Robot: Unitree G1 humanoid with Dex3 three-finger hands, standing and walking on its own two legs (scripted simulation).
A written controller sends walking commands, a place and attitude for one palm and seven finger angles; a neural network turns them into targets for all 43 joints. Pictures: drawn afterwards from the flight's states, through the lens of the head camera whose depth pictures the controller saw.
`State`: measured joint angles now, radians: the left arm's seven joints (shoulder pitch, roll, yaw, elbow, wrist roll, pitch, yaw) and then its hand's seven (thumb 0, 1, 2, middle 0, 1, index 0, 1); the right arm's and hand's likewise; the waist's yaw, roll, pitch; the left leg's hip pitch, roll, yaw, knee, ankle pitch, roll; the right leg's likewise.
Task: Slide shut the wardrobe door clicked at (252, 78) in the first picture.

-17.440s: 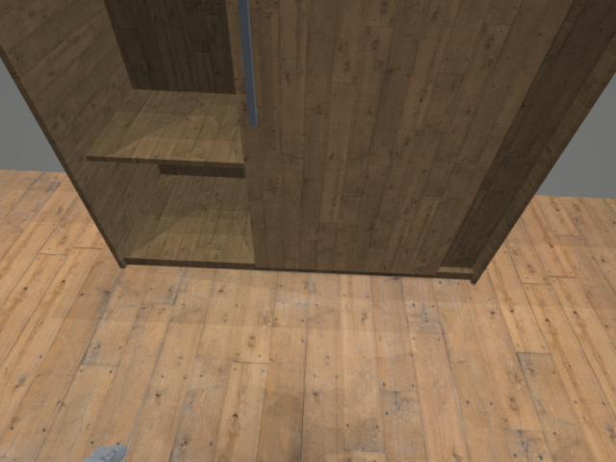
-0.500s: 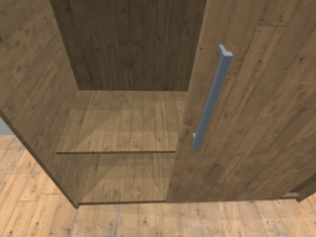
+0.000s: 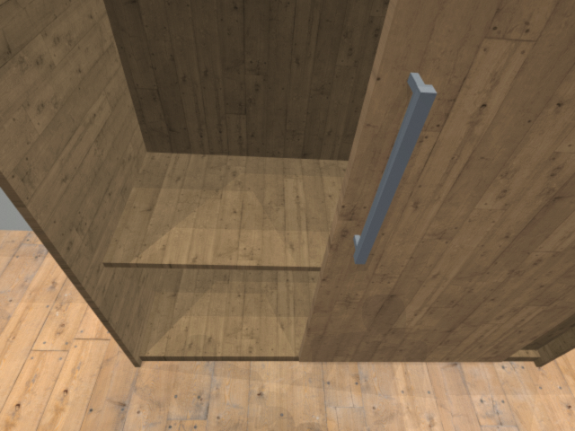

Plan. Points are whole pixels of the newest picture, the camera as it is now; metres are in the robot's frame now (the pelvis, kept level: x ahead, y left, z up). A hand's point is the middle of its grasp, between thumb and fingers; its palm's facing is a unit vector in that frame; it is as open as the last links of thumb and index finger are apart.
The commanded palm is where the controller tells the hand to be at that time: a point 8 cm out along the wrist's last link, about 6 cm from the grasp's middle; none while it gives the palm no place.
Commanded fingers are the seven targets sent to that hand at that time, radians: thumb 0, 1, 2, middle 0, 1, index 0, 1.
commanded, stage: raise the hand with hooked fingers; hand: right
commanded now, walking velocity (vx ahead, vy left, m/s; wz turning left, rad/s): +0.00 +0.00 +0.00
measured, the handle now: (382, 186) +0.44 -0.11 +0.12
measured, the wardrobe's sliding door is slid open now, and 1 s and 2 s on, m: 0.53 0.53 0.53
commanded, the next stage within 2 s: move the hooked fingers beside the handle in 2.00 s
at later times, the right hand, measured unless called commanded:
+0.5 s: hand (467, 428) +0.15 -0.20 +0.02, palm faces +0.05 +1.00 -0.05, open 9.6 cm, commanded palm +0.14 -0.26 +0.02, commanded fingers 0.00 -0.18 -0.59 0.25 0.76 0.25 0.76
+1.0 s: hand (535, 354) +0.22 -0.27 +0.08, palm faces -0.01 +1.00 -0.09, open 12.6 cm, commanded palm +0.18 -0.33 +0.10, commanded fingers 0.00 0.41 -0.34 0.29 1.14 0.29 1.14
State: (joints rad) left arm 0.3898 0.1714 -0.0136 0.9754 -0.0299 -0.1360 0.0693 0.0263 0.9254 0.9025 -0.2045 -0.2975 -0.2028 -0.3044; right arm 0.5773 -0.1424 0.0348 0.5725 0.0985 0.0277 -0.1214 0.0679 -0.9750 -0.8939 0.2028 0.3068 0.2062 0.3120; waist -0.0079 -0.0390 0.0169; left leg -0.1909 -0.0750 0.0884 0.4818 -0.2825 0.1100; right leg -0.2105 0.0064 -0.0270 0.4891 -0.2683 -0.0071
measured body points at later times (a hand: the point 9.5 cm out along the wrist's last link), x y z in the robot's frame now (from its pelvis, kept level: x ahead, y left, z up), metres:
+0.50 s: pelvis -0.03 -0.02 -0.05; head -0.01 -0.02 +0.40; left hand +0.20 +0.19 -0.08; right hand +0.14 -0.26 +0.02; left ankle -0.01 +0.04 -0.74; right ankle +0.00 -0.12 -0.74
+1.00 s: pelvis -0.02 -0.06 -0.02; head -0.01 -0.06 +0.43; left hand +0.15 +0.19 -0.08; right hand +0.21 -0.33 +0.09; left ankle -0.01 +0.04 -0.74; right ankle +0.00 -0.12 -0.74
